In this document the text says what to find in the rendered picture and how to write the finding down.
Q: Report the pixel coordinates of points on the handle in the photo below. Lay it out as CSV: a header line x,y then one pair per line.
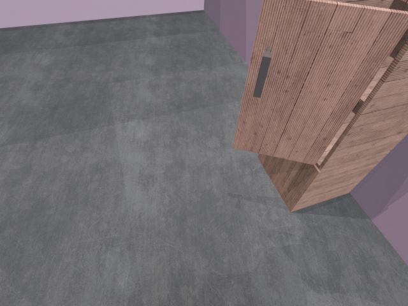
x,y
263,70

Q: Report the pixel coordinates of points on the cupboard door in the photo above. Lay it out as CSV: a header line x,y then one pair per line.
x,y
324,56

